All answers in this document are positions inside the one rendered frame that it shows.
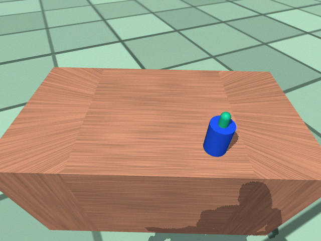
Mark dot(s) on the bottle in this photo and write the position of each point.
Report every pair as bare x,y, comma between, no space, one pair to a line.
219,135

